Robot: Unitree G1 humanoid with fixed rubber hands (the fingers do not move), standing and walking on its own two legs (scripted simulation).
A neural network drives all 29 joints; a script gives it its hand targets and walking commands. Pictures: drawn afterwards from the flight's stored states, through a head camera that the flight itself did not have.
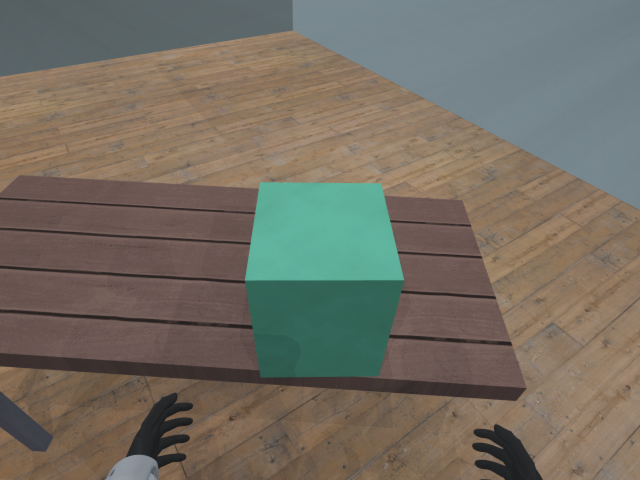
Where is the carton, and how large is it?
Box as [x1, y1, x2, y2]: [245, 182, 403, 377]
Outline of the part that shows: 260,182 245,277 260,377 378,375 403,282 400,264 380,183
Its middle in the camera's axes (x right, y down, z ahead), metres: +0.00 +0.08 +0.65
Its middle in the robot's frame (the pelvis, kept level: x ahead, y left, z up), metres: +0.45 +0.02 -0.02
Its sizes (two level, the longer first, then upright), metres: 0.210 0.200 0.250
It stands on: a table, 0.62 m high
